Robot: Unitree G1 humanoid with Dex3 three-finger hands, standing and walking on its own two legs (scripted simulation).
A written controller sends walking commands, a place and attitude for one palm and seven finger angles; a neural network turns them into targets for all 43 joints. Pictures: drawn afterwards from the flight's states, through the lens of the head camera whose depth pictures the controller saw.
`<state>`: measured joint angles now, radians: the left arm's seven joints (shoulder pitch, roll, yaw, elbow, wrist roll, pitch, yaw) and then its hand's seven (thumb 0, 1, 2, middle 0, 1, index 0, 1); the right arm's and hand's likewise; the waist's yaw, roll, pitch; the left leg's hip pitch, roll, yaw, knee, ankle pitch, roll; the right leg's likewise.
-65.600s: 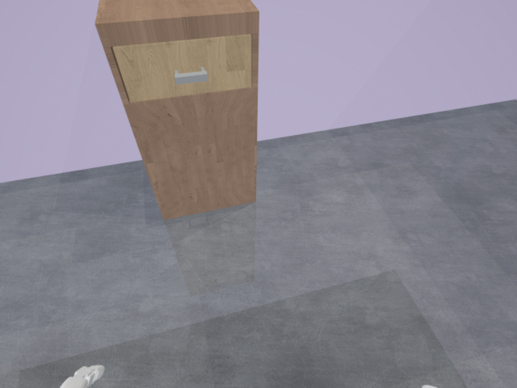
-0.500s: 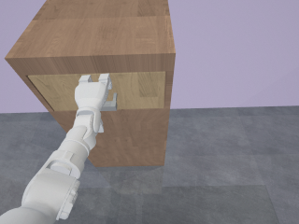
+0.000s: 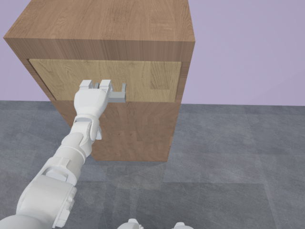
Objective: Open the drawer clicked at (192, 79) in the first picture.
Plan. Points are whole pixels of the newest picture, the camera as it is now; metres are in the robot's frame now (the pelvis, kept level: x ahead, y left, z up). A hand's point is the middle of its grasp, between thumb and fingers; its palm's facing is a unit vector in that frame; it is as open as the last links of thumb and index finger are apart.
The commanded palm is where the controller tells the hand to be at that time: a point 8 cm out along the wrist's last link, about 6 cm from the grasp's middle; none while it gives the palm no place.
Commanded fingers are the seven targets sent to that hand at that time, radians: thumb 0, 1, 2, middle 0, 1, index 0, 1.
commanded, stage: lower the fingers behind the handle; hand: left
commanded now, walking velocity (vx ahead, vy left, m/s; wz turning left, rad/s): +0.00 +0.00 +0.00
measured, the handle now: (109, 91) +0.50 +0.14 +0.02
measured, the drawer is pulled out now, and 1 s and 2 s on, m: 0.00 0.00 0.05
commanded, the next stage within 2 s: close the thumb around the handle in 0.66 s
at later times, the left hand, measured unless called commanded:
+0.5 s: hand (99, 109) +0.45 +0.17 +0.00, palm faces -0.02 -0.03 -1.00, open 13.9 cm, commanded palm +0.43 +0.15 +0.05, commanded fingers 0.00 -0.50 0.30 -0.30 -1.20 -0.30 -1.20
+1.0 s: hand (99, 109) +0.45 +0.17 +0.00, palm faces -0.04 -0.04 -1.00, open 12.4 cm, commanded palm +0.42 +0.15 +0.05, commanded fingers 0.00 0.23 0.61 -0.35 -1.28 -0.35 -1.28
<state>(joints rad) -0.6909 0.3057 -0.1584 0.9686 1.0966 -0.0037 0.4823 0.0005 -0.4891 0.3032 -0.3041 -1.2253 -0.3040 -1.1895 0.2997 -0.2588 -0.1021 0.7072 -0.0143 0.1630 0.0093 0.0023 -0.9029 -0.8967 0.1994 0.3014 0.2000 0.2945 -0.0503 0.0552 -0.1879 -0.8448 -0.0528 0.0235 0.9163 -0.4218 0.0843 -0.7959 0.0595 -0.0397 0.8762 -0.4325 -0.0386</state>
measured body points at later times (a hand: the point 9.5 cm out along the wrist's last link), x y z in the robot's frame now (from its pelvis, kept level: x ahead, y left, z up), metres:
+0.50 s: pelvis +0.00 +0.00 +0.00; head +0.09 +0.00 +0.44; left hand +0.45 +0.17 +0.05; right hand +0.03 -0.27 -0.13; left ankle +0.00 +0.06 -0.69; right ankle -0.02 -0.10 -0.69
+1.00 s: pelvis +0.01 +0.00 +0.00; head +0.09 -0.01 +0.45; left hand +0.45 +0.17 +0.05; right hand +0.06 -0.27 -0.13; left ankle +0.00 +0.06 -0.69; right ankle -0.02 -0.10 -0.69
